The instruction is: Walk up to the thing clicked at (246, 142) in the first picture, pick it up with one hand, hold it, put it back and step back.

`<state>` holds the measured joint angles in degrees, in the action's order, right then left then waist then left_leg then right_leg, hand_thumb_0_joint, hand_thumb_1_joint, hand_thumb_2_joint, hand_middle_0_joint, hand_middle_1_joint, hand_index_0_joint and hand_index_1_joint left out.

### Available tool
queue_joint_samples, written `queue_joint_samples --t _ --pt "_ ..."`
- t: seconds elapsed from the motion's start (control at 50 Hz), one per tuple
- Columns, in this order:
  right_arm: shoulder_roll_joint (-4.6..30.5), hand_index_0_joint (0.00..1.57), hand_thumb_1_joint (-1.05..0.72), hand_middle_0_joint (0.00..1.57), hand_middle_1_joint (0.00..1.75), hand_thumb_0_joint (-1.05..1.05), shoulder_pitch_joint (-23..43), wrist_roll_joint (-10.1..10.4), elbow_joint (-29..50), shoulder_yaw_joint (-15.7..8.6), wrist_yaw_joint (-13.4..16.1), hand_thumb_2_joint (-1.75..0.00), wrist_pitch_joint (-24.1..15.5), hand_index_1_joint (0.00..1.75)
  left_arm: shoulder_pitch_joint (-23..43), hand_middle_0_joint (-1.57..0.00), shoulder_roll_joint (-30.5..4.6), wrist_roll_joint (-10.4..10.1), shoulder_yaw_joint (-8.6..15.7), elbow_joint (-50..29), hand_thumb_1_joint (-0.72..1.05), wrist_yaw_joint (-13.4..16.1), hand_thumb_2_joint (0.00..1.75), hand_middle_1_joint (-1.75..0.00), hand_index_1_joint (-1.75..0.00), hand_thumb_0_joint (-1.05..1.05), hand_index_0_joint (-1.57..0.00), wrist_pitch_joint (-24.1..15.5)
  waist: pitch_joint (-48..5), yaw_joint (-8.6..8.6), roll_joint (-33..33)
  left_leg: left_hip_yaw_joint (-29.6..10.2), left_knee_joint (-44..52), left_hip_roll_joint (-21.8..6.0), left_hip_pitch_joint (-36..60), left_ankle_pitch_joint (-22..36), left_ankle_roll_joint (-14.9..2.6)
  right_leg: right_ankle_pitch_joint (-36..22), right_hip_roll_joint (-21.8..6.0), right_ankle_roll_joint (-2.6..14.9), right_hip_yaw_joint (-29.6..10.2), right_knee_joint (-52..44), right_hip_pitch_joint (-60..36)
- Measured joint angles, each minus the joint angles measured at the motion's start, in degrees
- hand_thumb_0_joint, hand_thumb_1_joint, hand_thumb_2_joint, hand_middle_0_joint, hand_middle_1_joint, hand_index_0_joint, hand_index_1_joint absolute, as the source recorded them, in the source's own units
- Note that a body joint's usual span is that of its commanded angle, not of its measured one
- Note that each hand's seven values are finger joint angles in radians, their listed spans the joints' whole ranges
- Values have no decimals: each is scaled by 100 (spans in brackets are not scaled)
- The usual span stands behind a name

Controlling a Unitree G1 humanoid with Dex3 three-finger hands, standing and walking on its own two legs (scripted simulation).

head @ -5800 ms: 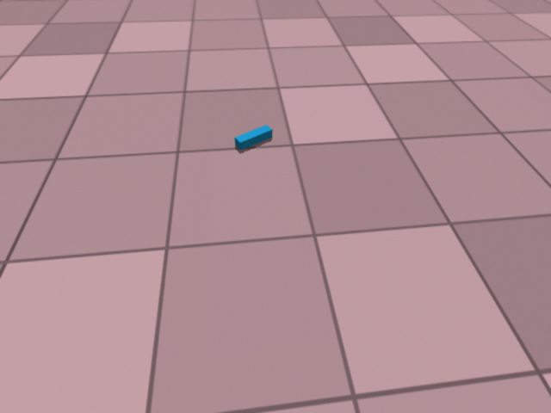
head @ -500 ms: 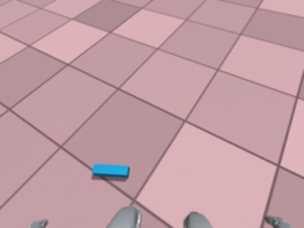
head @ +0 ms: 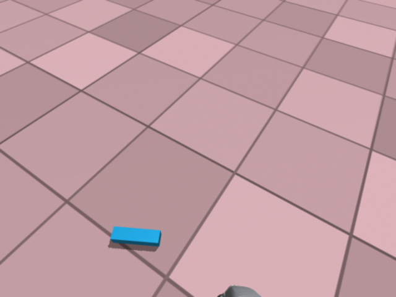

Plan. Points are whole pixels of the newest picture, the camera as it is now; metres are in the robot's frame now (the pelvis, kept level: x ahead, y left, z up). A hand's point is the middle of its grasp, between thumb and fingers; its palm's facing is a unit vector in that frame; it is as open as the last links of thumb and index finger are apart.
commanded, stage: walk up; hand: left
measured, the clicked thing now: (136, 236) +0.47 +0.27 -0.72
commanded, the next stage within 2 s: none
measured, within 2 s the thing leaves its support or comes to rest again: neither
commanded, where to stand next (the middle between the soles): +0.06 +0.01 m, yaw -2 degrees
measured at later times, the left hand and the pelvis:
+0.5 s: hand out of the picture +0.14 +0.27 -0.13, palm faces -0.02 -0.95 -0.32, open 7.4 cm; pelvis +0.03 +0.02 +0.02, yaw -1 degrees
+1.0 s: hand out of the picture +0.10 +0.25 -0.13, palm faces -0.01 -0.95 -0.32, open 7.4 cm; pelvis +0.03 +0.00 +0.03, yaw -1 degrees
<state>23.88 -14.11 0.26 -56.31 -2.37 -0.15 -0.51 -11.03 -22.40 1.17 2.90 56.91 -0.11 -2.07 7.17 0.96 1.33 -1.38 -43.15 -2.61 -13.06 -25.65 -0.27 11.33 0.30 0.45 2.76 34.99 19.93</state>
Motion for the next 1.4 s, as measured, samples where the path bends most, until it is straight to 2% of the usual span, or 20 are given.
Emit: queue_joint_samples --t 0.04,0.08,0.12,0.16,0.18,0.34,0.54,0.7,1.06,1.4 --pt "-54 21 -90 21 30 1 131 25 -15 40 42 -90 37 30 118 -20 82 3 -56 -36 90 -4 90 -30 -30 0 -20 -10 18 -26 -3 -57 -348 99 -172 -384 -91 114 -33 5 -7 74 -9" --pt "-109 21 -91 21 30 1 242 10 -46 73 44 -90 25 30 219 -20 156 8 -116 -64 90 -31 90 -30 -30 0 -20 25 -31 -55 -65 4 -303 210 -246 -694 -147 155 -123 7 -66 65 -21" --pt "-122 21 -91 21 30 1 320 0 -88 98 22 -90 -28 30 327 -20 226 -1 -185 -78 90 -50 90 -30 -30 0 -20 69 -96 -44 -51 63 129 207 -219 -372 -157 159 -172 -42 -63 28 -38" --pt "-159 21 -91 21 30 1 383 -28 -167 106 18 -90 -75 30 445 -20 256 -31 -228 -61 90 -59 90 -31 -30 0 -20 124 -141 -55 -94 121 522 239 -115 546 -77 203 -230 -113 -104 84 -31" --pt "-210 21 -91 21 30 1 409 -54 -221 118 27 -90 -83 30 490 -20 252 -62 -237 -35 90 -60 90 -31 -30 0 -20 160 -173 -74 -174 181 620 292 -47 610 -59 216 -280 -144 -168 91 -40" --pt "-465 21 -90 21 30 1 631 -63 -585 280 -13 -90 -154 30 722 -20 111 -182 -237 334 90 -72 90 -30 -30 0 -20 166 -340 -98 -374 230 1329 277 363 737 -43 -72 -247 -201 -208 -691 -466" --pt "-362 21 -90 21 30 1 1110 -9 -718 182 26 -90 -111 30 896 -20 118 -176 -295 701 90 -53 90 -30 -30 0 -20 230 -233 -113 -316 282 1999 335 735 1063 -62 -334 -291 -237 -255 -1233 -772" --pt "-366 21 -90 21 30 1 1197 -33 -861 177 -7 -90 -64 30 782 -20 201 -127 -282 905 90 -62 90 -30 -30 0 -20 230 -334 -157 -244 276 2324 311 944 1213 -18 -421 -265 -206 -242 -1443 -929" --pt "-382 21 -90 21 30 1 997 -63 -1015 154 -37 -90 -2 30 558 -20 347 -57 -182 1021 90 -65 90 -30 -30 0 -20 190 -339 -150 -98 236 2525 156 989 1327 117 -539 -113 -76 -180 -1671 -989" --pt "-372 21 -91 21 30 1 848 -67 -940 150 -18 -90 -25 30 655 -20 348 -56 -143 879 90 -55 90 -30 -30 0 -20 191 -414 -88 -113 283 2490 103 996 1258 150 -471 -56 -40 -222 -1594 -952"
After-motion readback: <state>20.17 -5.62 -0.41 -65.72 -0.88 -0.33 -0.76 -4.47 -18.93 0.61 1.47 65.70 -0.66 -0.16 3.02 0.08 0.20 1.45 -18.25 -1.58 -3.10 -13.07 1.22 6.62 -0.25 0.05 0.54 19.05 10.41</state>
